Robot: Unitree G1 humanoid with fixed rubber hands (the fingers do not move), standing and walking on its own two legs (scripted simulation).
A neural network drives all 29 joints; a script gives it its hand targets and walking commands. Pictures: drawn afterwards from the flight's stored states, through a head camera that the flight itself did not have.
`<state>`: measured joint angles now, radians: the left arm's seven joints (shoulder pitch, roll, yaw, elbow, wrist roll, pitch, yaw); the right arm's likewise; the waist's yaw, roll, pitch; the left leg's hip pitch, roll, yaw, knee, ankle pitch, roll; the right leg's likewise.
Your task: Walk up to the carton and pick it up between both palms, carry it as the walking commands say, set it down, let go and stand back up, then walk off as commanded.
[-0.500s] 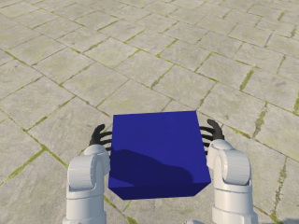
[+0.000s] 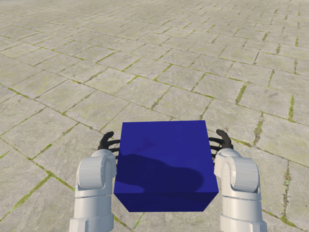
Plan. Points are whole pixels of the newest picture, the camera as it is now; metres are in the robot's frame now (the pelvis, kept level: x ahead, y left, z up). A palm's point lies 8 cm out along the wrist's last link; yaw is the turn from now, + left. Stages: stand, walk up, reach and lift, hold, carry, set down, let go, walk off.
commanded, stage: carry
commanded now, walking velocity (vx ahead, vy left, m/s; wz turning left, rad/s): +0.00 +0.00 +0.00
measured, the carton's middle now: (164, 169) +0.31 -0.01 +0.01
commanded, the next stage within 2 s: hold in 1.56 s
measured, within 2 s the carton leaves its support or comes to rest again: neither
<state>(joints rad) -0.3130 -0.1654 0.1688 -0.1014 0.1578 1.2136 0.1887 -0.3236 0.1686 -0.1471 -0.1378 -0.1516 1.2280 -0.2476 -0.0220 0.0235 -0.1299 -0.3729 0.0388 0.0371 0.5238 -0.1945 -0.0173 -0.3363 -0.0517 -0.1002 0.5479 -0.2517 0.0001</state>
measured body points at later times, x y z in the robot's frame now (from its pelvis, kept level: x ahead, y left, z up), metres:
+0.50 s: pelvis -0.03 +0.01 +0.00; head -0.04 +0.01 +0.45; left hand +0.28 +0.17 +0.07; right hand +0.28 -0.14 +0.07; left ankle +0.05 +0.13 -0.73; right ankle +0.02 -0.12 -0.73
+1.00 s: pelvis -0.01 +0.01 +0.00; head -0.03 +0.01 +0.45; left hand +0.29 +0.16 +0.05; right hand +0.29 -0.14 +0.05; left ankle +0.05 +0.13 -0.73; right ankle +0.02 -0.12 -0.73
